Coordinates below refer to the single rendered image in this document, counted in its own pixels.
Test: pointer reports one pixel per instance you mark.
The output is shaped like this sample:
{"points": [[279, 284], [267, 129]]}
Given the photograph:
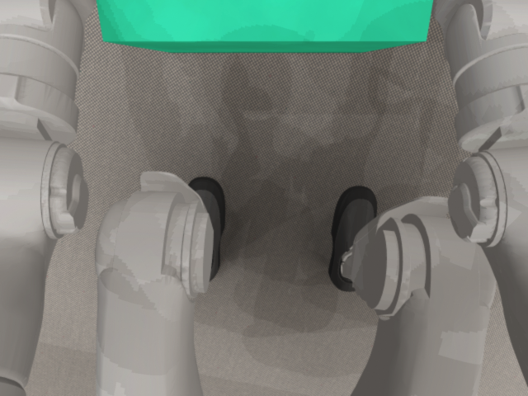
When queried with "robot thigh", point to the robot thigh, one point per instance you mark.
{"points": [[145, 319], [418, 271]]}

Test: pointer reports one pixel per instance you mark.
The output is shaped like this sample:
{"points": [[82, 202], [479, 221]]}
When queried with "robot left forearm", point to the robot left forearm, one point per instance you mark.
{"points": [[41, 46]]}

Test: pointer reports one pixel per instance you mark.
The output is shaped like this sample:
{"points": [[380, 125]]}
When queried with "robot right forearm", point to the robot right forearm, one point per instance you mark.
{"points": [[486, 46]]}

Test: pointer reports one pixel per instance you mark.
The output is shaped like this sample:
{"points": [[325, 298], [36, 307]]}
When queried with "robot right thigh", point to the robot right thigh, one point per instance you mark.
{"points": [[418, 271]]}

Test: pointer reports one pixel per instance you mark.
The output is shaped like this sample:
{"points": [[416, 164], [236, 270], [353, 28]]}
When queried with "robot left thigh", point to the robot left thigh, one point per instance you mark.
{"points": [[145, 319]]}

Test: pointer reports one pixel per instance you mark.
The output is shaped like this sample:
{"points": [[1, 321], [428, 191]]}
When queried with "carton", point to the carton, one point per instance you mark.
{"points": [[264, 26]]}

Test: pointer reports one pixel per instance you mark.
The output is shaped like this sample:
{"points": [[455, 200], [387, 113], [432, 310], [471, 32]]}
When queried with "right robot upper arm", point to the right robot upper arm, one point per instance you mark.
{"points": [[488, 205]]}

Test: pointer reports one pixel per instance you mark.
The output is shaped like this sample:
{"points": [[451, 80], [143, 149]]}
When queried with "left robot upper arm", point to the left robot upper arm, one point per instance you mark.
{"points": [[43, 196]]}

